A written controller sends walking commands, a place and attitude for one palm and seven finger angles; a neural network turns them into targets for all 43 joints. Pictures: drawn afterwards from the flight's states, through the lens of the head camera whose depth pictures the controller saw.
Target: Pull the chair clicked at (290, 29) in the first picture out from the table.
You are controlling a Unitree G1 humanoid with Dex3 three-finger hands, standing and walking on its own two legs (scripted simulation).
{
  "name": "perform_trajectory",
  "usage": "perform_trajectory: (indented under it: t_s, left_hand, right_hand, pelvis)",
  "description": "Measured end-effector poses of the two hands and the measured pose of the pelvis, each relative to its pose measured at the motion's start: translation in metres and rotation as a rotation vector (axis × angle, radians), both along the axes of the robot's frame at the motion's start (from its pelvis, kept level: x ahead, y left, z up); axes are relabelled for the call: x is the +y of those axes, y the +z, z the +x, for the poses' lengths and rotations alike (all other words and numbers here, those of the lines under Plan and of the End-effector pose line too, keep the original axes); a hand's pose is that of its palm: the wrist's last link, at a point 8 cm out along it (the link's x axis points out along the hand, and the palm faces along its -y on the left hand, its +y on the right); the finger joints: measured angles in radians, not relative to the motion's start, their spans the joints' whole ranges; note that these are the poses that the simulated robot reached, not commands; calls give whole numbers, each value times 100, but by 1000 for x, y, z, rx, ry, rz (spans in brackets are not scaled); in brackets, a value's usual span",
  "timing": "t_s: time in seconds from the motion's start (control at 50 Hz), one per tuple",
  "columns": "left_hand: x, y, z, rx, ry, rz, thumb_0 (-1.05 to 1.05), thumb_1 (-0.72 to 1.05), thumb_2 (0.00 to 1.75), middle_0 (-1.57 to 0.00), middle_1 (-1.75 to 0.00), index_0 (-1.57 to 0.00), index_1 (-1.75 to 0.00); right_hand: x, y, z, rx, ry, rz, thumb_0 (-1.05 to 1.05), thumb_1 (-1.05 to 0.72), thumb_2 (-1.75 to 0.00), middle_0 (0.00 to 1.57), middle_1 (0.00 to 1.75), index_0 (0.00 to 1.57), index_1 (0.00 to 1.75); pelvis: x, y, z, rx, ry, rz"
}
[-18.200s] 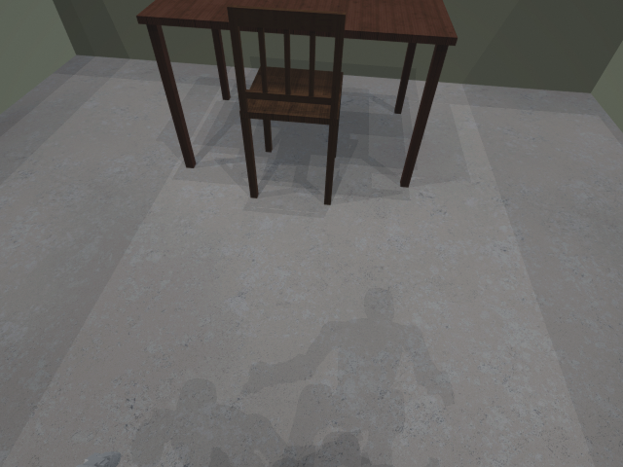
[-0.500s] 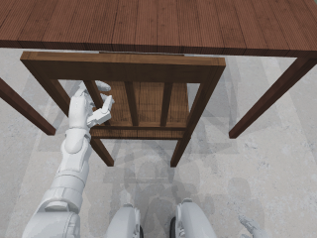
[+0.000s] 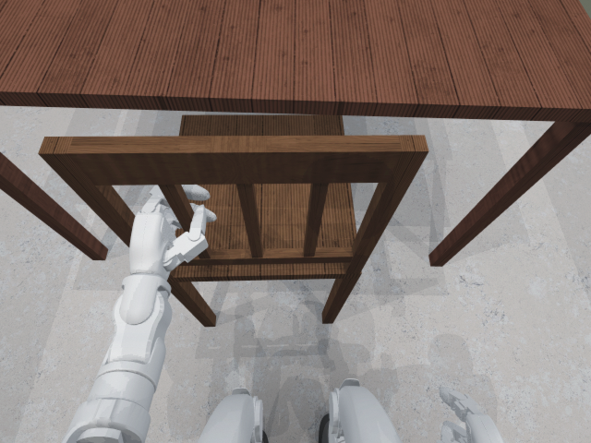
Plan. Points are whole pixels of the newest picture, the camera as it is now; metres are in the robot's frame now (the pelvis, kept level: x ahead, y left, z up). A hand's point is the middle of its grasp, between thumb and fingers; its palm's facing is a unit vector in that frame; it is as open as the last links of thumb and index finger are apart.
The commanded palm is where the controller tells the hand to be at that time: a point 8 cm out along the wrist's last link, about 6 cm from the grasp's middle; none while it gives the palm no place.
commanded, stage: hook a spindle and tug to test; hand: left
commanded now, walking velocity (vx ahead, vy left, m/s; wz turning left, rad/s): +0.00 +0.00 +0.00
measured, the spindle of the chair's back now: (252, 222) +0.41 +0.06 -0.01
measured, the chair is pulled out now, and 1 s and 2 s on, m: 0.02 0.07 0.26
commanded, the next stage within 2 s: step backward, pulling the chair out in 0.12 s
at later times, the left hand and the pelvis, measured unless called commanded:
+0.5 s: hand (201, 236) +0.37 +0.12 +0.03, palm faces +0.02 -0.99 -0.10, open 5.0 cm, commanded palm +0.34 +0.17 +0.03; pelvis +0.02 +0.01 +0.09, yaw -1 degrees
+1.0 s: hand (208, 275) +0.32 +0.11 +0.03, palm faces -0.01 -0.99 -0.13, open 4.9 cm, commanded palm +0.29 +0.16 +0.04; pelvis -0.02 +0.01 +0.10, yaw -4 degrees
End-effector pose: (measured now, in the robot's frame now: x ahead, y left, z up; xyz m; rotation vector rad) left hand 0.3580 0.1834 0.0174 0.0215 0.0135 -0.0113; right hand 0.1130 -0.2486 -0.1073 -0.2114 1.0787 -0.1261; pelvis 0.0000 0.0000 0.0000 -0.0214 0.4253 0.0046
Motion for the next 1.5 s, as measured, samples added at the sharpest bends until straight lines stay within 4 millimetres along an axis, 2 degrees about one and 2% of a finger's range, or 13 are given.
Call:
perform_trajectory:
  t_s: [0.26, 0.36, 0.44, 0.54, 0.64, 0.72, 0.84, 1.0, 1.14, 1.24, 1.38, 1.44, 1.5]
  left_hand:
    - [0, 2, -10, 17, 1, 18, 0, 77, 79, -46, -145, -43, -145]
    - [-4, 20, -7, 245, 36, 114, 2, 78, 82, -41, -134, -44, -145]
    - [-6, 28, -8, 374, 72, 76, 3, 78, 81, -34, -122, -46, -145]
    - [-7, 31, -7, 432, 33, 91, 3, 78, 80, -33, -117, -48, -145]
    - [-7, 32, -10, 443, -4, 105, 3, 77, 80, -33, -117, -49, -145]
    - [-8, 33, -18, 441, -10, 111, 3, 78, 79, -32, -117, -49, -145]
    - [-13, 33, -35, 446, 8, 115, 3, 77, 80, -33, -116, -50, -145]
    - [-21, 34, -58, 454, 32, 116, 3, 76, 80, -33, -114, -50, -145]
    - [-23, 34, -76, 446, -30, 133, 2, 76, 79, -30, -115, -50, -145]
    - [-24, 35, -91, 452, -42, 130, 2, 77, 78, -28, -116, -50, -145]
    - [-27, 35, -112, 444, -16, 146, 1, 75, 80, -30, -115, -50, -145]
    - [-31, 35, -123, 440, 12, 154, 1, 74, 80, -32, -114, -50, -145]
    - [-36, 36, -138, 441, 46, 162, 1, 73, 81, -34, -113, -50, -145]
  right_hand:
    - [2, 2, 22, -44, 14, 5, 1, -91, -90, 20, 30, 20, 30]
    - [12, 38, 13, 3, -97, 3, 1, -91, -90, 20, 30, 20, 30]
    - [13, 68, 2, 23, -138, -20, 1, -91, -90, 20, 30, 20, 30]
    - [3, 92, -17, 54, -170, -91, 0, -90, -90, 20, 30, 20, 30]
    - [-7, 105, -35, 73, -200, -138, 0, -90, -90, 20, 30, 20, 30]
    - [-8, 106, -45, 72, -213, -132, 0, -91, -90, 20, 30, 20, 30]
    - [1, 94, -51, 63, -209, -69, 0, -91, -90, 20, 30, 20, 30]
    - [2, 85, -59, 44, -192, -43, 0, -90, -90, 20, 30, 20, 30]
    - [-3, 97, -77, 21, -192, -112, 0, -91, -90, 20, 30, 20, 30]
    - [5, 101, -86, -1, -171, -106, 1, -91, -90, 20, 30, 20, 30]
    - [17, 95, -106, -18, -119, -17, 0, -90, -90, 20, 30, 20, 30]
    - [11, 88, -121, -29, -124, 21, 0, -90, -90, 20, 30, 20, 30]
    - [-4, 79, -141, -32, -144, 45, 0, -90, -90, 20, 30, 20, 30]
  pelvis:
    - [-3, 1, 1, -22, 6, 5]
    - [1, 44, 6, -136, -3, 20]
    - [5, 74, 15, -187, -18, 19]
    - [10, 92, 15, -239, -26, -1]
    - [16, 98, 9, -278, -45, -9]
    - [17, 98, 5, -305, -73, -2]
    - [11, 98, -2, -336, -93, 3]
    - [6, 96, -23, -341, -65, -5]
    - [20, 96, -44, -358, -63, 2]
    - [22, 99, -55, -361, -82, -11]
    - [5, 102, -83, -362, -133, -39]
    - [-8, 99, -100, -362, -151, -37]
    - [-21, 95, -118, -372, -156, -44]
